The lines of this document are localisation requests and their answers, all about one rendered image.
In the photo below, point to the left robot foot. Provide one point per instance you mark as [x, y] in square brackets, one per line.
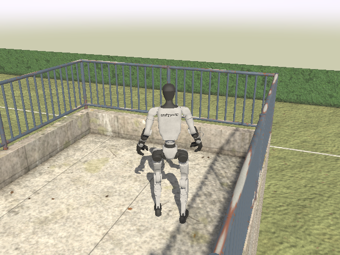
[158, 211]

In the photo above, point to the robot right forearm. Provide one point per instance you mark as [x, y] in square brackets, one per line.
[196, 136]

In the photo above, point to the right robot hand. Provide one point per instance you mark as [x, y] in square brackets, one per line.
[194, 144]

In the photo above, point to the right robot upper arm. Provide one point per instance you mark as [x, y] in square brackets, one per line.
[189, 119]

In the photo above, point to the left robot upper arm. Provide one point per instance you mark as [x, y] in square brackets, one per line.
[149, 121]

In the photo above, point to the robot left forearm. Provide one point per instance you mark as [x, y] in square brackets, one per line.
[143, 139]

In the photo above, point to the left robot shin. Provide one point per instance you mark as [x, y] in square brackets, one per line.
[157, 191]

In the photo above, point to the left robot hand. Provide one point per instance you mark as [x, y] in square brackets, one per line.
[141, 148]

